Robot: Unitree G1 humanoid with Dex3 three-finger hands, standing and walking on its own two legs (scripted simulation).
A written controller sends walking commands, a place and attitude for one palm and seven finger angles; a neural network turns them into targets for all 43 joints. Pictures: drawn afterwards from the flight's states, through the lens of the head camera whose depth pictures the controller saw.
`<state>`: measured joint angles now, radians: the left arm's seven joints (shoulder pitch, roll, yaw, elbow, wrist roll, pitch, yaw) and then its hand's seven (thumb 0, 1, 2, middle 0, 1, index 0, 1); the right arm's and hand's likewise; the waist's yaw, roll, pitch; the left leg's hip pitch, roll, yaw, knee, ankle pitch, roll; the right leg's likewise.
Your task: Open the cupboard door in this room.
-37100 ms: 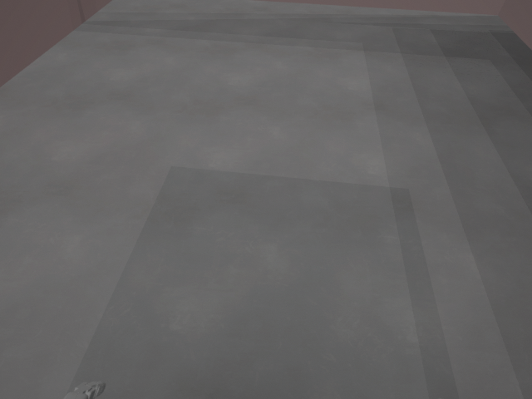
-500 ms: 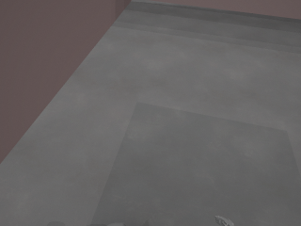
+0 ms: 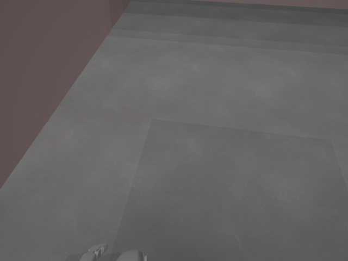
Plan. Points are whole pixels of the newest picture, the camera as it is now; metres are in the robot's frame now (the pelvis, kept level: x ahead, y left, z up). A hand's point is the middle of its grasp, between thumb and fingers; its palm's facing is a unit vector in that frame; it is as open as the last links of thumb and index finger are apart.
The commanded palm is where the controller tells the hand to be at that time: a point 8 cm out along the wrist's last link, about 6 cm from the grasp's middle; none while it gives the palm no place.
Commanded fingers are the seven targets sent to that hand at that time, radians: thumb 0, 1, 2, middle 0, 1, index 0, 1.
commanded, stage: turn to face it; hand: left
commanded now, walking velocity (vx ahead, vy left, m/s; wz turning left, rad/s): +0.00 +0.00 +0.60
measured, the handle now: out of the picture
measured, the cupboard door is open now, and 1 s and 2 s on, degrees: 50 50 50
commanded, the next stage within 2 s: none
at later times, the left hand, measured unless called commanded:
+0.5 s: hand out of the picture +0.11 +0.23 -0.16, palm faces +0.30 -0.91 -0.29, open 7.4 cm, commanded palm none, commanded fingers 0.00 0.90 0.90 -0.20 -0.30 -0.20 -0.30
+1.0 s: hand out of the picture +0.01 +0.11 -0.19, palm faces +0.63 -0.74 -0.23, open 7.4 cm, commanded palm none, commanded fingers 0.00 0.90 0.90 -0.20 -0.30 -0.20 -0.30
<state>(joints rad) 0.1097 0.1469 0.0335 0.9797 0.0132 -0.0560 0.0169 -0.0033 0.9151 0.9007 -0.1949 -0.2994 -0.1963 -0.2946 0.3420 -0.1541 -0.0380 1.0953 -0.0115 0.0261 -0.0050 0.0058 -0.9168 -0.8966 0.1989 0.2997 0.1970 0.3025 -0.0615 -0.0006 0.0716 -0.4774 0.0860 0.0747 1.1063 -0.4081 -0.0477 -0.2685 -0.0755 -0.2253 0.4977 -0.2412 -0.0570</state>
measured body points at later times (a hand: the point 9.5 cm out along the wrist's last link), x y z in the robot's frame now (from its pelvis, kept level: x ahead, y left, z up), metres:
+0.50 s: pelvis +0.08 -0.01 -0.01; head +0.14 +0.01 +0.44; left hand +0.10 +0.28 -0.14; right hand +0.23 -0.23 -0.15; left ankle +0.09 +0.12 -0.74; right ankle +0.10 -0.16 -0.69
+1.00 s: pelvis +0.12 -0.05 -0.02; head +0.17 -0.01 +0.43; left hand -0.02 +0.15 -0.17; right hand +0.39 -0.17 -0.15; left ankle +0.06 +0.04 -0.74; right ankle +0.13 -0.16 -0.74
